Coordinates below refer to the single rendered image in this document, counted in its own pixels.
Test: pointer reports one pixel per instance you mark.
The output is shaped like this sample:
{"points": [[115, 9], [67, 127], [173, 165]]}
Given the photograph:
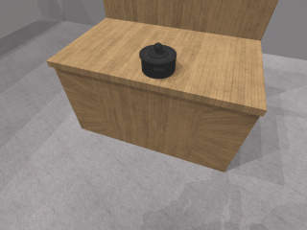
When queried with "table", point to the table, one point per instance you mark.
{"points": [[204, 112]]}

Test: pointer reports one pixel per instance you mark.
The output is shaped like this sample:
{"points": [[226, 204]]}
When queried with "knob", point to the knob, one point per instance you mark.
{"points": [[158, 47]]}

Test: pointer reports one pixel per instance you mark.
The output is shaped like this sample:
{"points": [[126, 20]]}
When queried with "lid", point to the lid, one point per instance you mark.
{"points": [[165, 56]]}

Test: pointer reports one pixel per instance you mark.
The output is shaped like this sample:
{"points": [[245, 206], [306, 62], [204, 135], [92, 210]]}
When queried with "pot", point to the pot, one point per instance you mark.
{"points": [[158, 71]]}

